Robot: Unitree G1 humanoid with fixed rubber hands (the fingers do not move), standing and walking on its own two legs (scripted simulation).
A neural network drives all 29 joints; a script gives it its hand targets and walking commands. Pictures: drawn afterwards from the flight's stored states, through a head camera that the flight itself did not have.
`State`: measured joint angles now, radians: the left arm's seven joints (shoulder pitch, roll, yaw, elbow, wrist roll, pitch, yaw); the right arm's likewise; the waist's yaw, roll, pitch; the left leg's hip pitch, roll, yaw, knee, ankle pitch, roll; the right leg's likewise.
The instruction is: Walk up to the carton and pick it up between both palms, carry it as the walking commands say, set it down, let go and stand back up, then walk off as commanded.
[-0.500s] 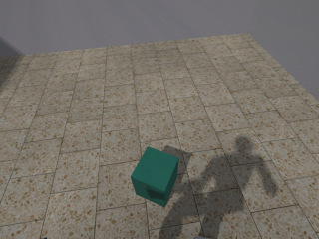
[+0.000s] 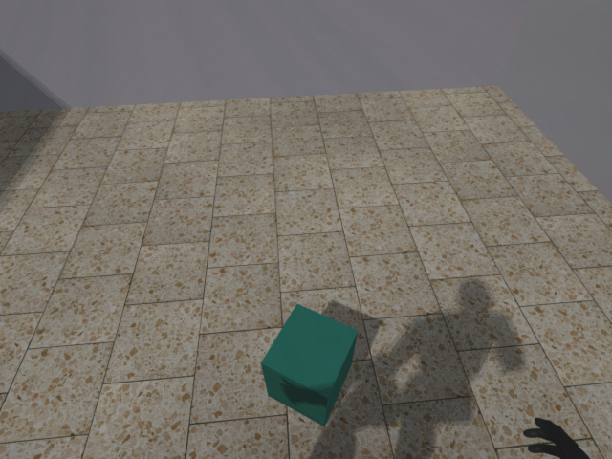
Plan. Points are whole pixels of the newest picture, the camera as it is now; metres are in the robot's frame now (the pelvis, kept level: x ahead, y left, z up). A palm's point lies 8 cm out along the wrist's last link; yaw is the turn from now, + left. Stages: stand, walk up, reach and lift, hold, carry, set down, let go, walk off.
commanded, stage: walk up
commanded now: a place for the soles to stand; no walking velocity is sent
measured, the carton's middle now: (310, 364) +0.53 +0.01 -0.64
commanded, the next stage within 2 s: none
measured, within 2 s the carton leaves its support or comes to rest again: neither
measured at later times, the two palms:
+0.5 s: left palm out of the picture +0.05 +0.44 -0.04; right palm out of the picture +0.13 -0.32 -0.08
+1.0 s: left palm out of the picture +0.25 +0.56 -0.04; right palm out of the picture +0.07 -0.14 -0.11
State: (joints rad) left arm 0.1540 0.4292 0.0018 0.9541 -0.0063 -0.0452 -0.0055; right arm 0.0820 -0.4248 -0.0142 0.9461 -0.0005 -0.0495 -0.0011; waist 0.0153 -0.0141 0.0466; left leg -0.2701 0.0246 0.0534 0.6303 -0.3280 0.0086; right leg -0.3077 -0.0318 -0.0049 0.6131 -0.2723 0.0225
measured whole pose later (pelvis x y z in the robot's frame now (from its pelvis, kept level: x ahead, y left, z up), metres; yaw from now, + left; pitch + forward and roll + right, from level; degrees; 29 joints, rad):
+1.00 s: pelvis +0.08 +0.21 -0.02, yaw -17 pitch -2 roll -1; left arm 0.39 0.54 0.08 0.75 0.02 -0.10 0.11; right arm 0.30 -0.51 -0.12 0.65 -0.06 0.09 0.08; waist 0.00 0.10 0.08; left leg -0.53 0.07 -0.03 1.11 -0.44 0.00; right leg -0.38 -0.04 -0.01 0.75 -0.33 -0.01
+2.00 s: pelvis +0.14 +0.28 +0.00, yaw -32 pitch -1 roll +1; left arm 0.08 0.43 0.02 0.96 0.01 -0.02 -0.02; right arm 0.09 -0.45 -0.02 0.96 0.00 -0.05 0.00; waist -0.02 -0.01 0.04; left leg -0.24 0.07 0.12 0.57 -0.30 -0.02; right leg -0.30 -0.01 0.03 0.60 -0.28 0.00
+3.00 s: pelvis +0.16 +0.22 +0.02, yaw -28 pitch -2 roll +0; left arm 0.01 0.41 0.03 1.04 0.01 0.00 -0.01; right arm 0.05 -0.42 -0.01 1.04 -0.01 -0.02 0.00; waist 0.01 0.00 0.07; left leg -0.20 0.01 -0.03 0.46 -0.23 -0.01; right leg -0.16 -0.03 -0.13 0.43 -0.24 -0.01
